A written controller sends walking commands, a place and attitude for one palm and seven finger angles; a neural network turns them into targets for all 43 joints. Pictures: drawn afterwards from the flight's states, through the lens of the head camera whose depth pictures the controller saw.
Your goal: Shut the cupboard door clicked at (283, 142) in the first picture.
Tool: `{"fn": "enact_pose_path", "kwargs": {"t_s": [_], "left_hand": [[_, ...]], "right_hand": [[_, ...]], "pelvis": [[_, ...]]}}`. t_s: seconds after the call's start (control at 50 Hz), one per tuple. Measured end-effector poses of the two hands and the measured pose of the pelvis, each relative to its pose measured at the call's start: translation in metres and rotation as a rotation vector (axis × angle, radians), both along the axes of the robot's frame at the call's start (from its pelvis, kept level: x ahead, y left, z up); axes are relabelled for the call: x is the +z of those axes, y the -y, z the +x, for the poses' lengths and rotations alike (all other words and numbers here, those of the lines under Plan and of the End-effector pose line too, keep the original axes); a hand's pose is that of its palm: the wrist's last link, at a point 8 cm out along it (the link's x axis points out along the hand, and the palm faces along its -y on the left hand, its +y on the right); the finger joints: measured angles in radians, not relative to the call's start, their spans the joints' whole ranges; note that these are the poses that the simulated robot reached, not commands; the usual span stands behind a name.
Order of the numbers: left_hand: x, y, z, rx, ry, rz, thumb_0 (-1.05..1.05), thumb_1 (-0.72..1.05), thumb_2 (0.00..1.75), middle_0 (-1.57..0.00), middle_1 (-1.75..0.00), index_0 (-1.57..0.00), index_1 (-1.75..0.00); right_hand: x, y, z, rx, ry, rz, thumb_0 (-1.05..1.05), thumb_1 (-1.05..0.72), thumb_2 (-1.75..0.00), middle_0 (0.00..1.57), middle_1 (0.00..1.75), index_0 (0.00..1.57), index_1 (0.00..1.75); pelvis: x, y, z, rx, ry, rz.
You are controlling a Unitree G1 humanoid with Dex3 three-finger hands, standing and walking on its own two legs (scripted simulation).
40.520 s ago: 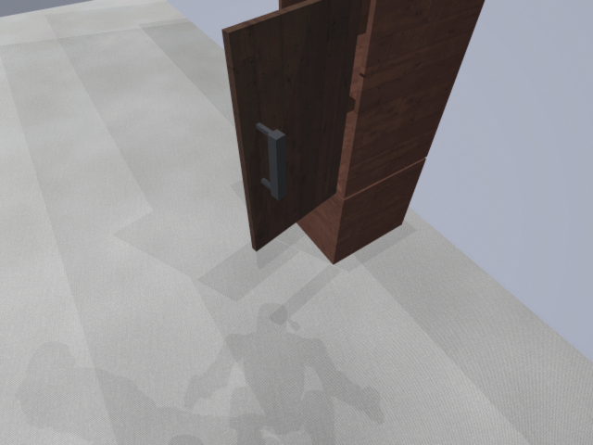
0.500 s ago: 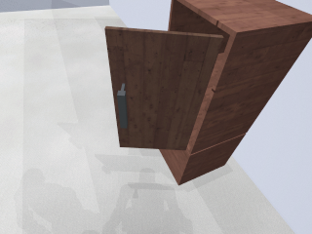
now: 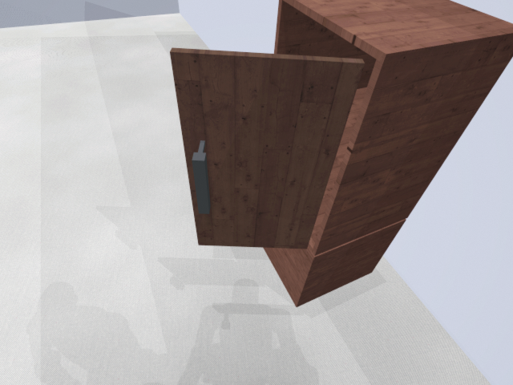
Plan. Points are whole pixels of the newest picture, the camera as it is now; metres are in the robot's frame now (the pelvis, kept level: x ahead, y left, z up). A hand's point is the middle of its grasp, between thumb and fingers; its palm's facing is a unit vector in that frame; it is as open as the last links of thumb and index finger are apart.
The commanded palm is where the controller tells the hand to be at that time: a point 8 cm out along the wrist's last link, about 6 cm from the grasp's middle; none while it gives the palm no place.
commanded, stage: look again from close up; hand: left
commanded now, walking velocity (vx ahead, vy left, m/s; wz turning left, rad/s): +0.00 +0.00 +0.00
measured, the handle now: (203, 178) +0.54 +0.16 -0.02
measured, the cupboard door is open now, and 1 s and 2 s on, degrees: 64 64 64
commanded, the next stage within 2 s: shuffle to correct the standing spot in 0.22 s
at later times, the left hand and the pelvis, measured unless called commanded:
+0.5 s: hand out of the picture +0.01 +0.15 -0.18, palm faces +0.01 -0.99 -0.16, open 7.4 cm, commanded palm none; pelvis +0.03 -0.01 +0.00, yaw -1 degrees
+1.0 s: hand out of the picture +0.09 +0.11 -0.18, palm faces +0.07 -0.99 -0.13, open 7.4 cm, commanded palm none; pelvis +0.12 -0.04 +0.00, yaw +1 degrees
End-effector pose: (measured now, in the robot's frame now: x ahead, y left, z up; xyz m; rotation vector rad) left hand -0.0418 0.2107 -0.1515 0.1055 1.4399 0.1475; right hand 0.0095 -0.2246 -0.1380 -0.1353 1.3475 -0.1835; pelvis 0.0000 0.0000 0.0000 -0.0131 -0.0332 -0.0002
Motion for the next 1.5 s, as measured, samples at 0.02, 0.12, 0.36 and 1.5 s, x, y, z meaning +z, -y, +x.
{"fn": "enact_pose_path", "kwargs": {"t_s": [0.02,0.12,0.36,1.5], "left_hand": [[0.0,-0.001,0.002,-0.002,0.004,0.004,0.0,0.91,0.9,-0.2,-0.3,-0.2,-0.3],[0.003,-0.002,0.012,-0.01,0.015,0.016,0.0,0.91,0.9,-0.2,-0.3,-0.2,-0.3],[0.005,0.003,0.037,-0.028,0.032,0.015,0.0,0.91,0.9,-0.2,-0.3,-0.2,-0.3],[0.011,0.008,0.185,-0.065,0.243,0.07,0.01,0.91,0.9,-0.2,-0.3,-0.2,-0.3]], "right_hand": [[0.0,0.0,-0.001,-0.001,-0.003,0.002,0.0,-0.92,-0.89,0.2,0.3,0.2,0.3],[-0.002,0.001,-0.003,-0.009,-0.017,0.011,0.0,-0.91,-0.89,0.2,0.3,0.2,0.3],[0.0,0.007,0.0,-0.015,-0.044,0.01,0.0,-0.91,-0.89,0.2,0.3,0.2,0.3],[0.003,0.054,0.133,0.049,0.142,-0.046,0.0,-0.92,-0.89,0.2,0.3,0.2,0.3]], "pelvis": [[0.0,0.001,0.0,0.0,-0.001,0.001],[0.001,0.003,0.004,-0.004,-0.005,0.003],[0.003,0.009,0.014,-0.007,-0.015,0.005],[-0.006,0.032,0.084,0.011,0.018,-0.003]]}}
